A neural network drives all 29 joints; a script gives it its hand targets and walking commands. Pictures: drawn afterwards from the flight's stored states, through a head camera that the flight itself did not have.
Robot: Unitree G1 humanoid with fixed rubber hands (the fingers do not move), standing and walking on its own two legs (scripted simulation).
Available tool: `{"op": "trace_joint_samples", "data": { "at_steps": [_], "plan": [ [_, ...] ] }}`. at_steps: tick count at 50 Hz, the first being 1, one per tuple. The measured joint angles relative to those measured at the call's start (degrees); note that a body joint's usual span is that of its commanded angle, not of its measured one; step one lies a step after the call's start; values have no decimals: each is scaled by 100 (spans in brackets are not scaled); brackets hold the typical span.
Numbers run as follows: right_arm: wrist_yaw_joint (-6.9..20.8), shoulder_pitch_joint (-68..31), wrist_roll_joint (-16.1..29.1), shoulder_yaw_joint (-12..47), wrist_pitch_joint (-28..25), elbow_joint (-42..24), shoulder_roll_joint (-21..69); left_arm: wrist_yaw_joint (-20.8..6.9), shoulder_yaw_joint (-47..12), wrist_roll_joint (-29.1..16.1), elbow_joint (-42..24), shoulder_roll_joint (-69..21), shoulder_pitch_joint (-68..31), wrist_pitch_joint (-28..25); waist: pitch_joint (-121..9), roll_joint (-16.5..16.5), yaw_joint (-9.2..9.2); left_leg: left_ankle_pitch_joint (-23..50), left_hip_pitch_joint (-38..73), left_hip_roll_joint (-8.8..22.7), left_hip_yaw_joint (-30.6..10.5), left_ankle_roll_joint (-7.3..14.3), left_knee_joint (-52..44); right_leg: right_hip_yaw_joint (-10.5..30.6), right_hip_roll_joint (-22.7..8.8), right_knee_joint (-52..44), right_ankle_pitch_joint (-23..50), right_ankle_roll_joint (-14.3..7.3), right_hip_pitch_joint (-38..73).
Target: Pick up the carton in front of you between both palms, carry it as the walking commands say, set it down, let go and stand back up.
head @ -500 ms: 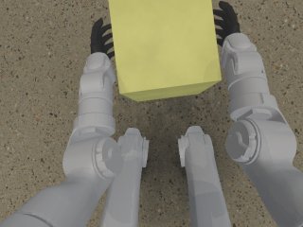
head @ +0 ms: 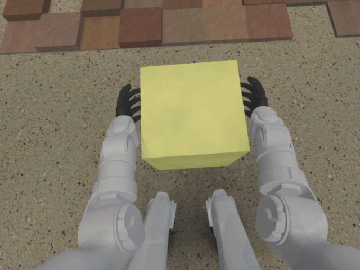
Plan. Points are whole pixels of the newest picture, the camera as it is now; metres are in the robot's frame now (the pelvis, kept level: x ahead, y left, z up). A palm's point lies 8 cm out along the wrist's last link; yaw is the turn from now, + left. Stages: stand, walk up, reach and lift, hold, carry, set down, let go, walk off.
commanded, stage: reach and lift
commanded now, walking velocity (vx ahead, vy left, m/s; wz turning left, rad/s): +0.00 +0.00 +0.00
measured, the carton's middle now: (191, 124) +0.44 -0.01 -0.11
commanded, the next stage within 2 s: hold in 1.84 s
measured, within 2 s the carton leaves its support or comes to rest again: neither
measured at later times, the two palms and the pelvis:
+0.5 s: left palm (88, 104) +0.39 +0.16 +0.11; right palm (279, 101) +0.39 -0.14 +0.10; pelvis +0.06 +0.01 +0.14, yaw -1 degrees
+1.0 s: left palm (43, 88) +0.36 +0.16 +0.21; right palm (325, 84) +0.35 -0.14 +0.21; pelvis +0.07 +0.01 +0.19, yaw -2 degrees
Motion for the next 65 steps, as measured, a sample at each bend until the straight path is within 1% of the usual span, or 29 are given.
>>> {"op": "trace_joint_samples", "data": {
  "at_steps": [2,4,7,9,12,15,18,21,24,26,29,31,34,37,38,41,43,47,51,54,57,59,61,65],
  "plan": [
    [1,137,-43,18,15,-79,33,-40,-15,79,63,-18,75,-54,-13,-16,28,30,272,21,-2,26,-207,20,6,-210,35,-7,269],
    [-10,228,-69,28,-50,-88,100,-42,-72,43,-29,0,183,-35,19,-26,2,68,559,35,-9,39,-420,37,7,-420,74,-16,555],
    [-45,499,-8,63,-127,-239,174,-64,-221,80,-121,-5,345,-33,81,-71,51,116,1033,63,-7,58,-752,75,8,-745,124,-26,1021],
    [-41,684,-27,40,-152,-277,243,-108,-210,138,-125,-49,486,-39,110,-28,65,164,1358,67,-39,72,-1002,67,-16,-1007,163,-33,1362],
    [-22,1075,-73,108,-154,-436,356,-135,-286,84,-256,-117,849,-18,89,15,46,254,1836,70,-82,101,-1419,64,-58,-1430,231,-45,1856],
    [-26,1494,-31,190,-168,-633,441,-177,-423,125,-303,-174,1205,-104,117,50,36,338,2369,91,-123,135,-1845,60,-88,-1875,311,-60,2408],
    [-54,1875,53,354,-149,-816,493,-180,-553,68,-448,-216,1563,-102,191,42,61,426,2947,129,-119,175,-2283,99,-101,-2311,400,-68,2982],
    [-90,2213,89,478,-147,-965,565,-235,-645,47,-532,-230,1874,-128,236,45,46,533,3519,162,-139,196,-2736,116,-123,-2772,504,-80,3561],
    [-112,2524,166,576,-132,-1085,606,-242,-764,16,-657,-252,2152,-76,263,41,97,622,4111,218,-146,237,-3166,142,-125,-3241,617,-88,4165],
    [-114,2699,168,612,-86,-1195,674,-245,-868,-35,-802,-236,2354,6,344,58,44,721,4574,225,-182,249,-3509,133,-162,-3593,704,-100,4646],
    [-96,2931,161,653,50,-1320,706,-269,-919,35,-868,-293,2586,81,357,53,40,885,5224,263,-210,289,-4041,143,-197,-4159,877,-101,5316],
    [-30,3019,72,643,158,-1381,725,-248,-956,91,-979,-352,2721,193,396,35,30,1002,5663,280,-218,304,-4392,155,-227,-4516,991,-105,5760],
    [14,3161,-54,673,321,-1501,768,-234,-1099,108,-1130,-324,2847,432,501,-6,-46,1145,6291,299,-250,322,-4828,145,-272,-4954,1120,-119,6400],
    [12,3328,27,775,566,-1718,718,-203,-1353,174,-1287,-294,2969,679,619,-51,-49,1280,6892,323,-249,336,-5235,162,-307,-5353,1250,-122,6997],
    [14,3370,19,841,668,-1794,710,-209,-1414,200,-1362,-276,3034,764,636,-43,-76,1321,7065,331,-251,341,-5355,164,-317,-5477,1290,-124,7173],
    [7,3470,4,971,930,-1941,688,-231,-1512,243,-1529,-258,3129,1049,707,-51,-82,1415,7523,352,-230,359,-5636,189,-337,-5743,1384,-124,7618],
    [29,3529,-28,1029,1092,-2032,676,-259,-1568,304,-1619,-252,3161,1237,759,-74,-41,1464,7773,364,-210,362,-5779,211,-344,-5852,1424,-127,7846],
    [62,3449,-178,1029,1313,-1993,694,-341,-1467,431,-1609,-273,3051,1504,924,-68,-9,1503,8048,390,-197,359,-5850,216,-333,-5951,1485,-135,8131],
    [81,3288,-233,919,1450,-1995,730,-397,-1350,555,-1591,-313,2884,1627,1123,-53,36,1528,8145,396,-181,354,-5825,221,-325,-5937,1523,-135,8228],
    [130,3110,-377,792,1486,-1891,775,-459,-1167,672,-1482,-356,2709,1654,1253,-34,48,1545,8154,394,-180,351,-5781,212,-323,-5901,1540,-132,8243],
    [96,2989,-407,744,1486,-1863,810,-506,-1062,692,-1400,-341,2616,1583,1293,-6,41,1546,8095,396,-175,348,-5727,204,-318,-5867,1551,-127,8193],
    [102,2936,-429,694,1439,-1829,825,-497,-1025,672,-1367,-342,2578,1531,1273,5,43,1550,8066,396,-174,344,-5716,198,-319,-5858,1556,-127,8168],
    [143,2882,-499,639,1382,-1780,842,-491,-974,679,-1376,-361,2540,1517,1246,6,6,1545,8045,381,-188,343,-5696,176,-332,-5823,1537,-128,8146],
    [159,2927,-500,642,1391,-1913,828,-477,-955,660,-1400,-412,2499,1505,1208,2,-30,1562,8098,382,-204,343,-5756,146,-346,-5880,1539,-132,8206]
  ]
}}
